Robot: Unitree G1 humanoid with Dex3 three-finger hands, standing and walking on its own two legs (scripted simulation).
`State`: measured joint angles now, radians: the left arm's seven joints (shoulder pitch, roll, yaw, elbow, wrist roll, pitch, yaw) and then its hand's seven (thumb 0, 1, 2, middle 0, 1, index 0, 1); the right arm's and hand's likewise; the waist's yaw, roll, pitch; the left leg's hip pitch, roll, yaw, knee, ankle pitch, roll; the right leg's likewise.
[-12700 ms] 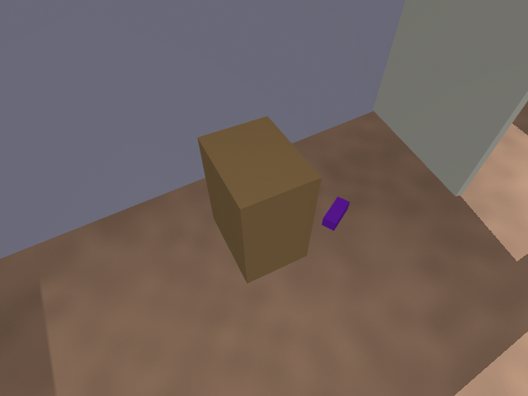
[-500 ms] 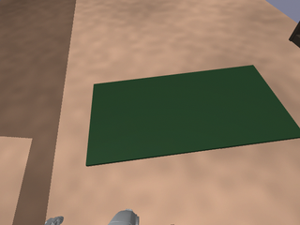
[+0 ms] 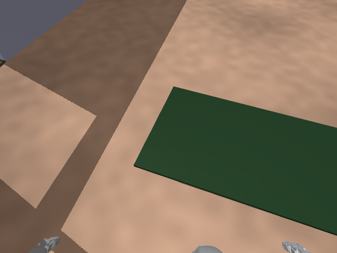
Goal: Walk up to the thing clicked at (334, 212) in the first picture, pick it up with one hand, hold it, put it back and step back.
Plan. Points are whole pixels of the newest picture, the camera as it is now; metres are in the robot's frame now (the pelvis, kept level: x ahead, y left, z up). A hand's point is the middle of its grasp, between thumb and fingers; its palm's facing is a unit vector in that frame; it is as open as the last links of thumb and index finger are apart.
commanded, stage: walk up
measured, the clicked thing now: out of the picture +0.09 +1.48 -0.74
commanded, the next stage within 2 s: none
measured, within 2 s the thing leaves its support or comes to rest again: neither
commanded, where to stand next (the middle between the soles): +0.06 +0.01 m, yaw +100 degrees
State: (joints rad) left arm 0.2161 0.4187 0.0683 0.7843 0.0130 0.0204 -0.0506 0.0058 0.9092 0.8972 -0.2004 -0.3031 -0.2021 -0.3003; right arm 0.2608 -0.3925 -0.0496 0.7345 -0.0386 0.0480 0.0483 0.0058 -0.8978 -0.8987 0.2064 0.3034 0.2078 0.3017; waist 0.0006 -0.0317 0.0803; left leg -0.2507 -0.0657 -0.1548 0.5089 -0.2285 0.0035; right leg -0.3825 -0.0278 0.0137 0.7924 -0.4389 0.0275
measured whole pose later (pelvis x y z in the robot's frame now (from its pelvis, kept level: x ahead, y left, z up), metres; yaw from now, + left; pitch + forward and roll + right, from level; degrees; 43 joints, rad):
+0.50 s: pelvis +0.02 -0.02 -0.02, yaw +28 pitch -2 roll +2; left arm 0.20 0.45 0.08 0.75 0.02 0.05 -0.04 0.00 0.91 0.90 -0.20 -0.30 -0.20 -0.30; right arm 0.25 -0.41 -0.06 0.71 -0.03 0.04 0.05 0.01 -0.90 -0.90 0.21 0.30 0.21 0.30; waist 0.03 -0.08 0.13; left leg -0.35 -0.02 0.01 0.69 -0.31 0.01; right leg -0.35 -0.18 -0.16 0.93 -0.53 0.02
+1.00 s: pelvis +0.05 -0.06 +0.00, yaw +58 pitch -2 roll +2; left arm 0.24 0.44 0.07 0.72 0.04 -0.01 -0.03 0.00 0.90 0.90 -0.20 -0.30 -0.21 -0.30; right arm 0.24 -0.43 -0.08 0.70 -0.03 0.06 0.06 0.01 -0.90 -0.90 0.21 0.30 0.21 0.30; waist 0.05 -0.01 0.14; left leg -0.43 0.03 -0.01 0.85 -0.36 -0.01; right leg -0.24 -0.16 -0.24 0.62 -0.33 -0.01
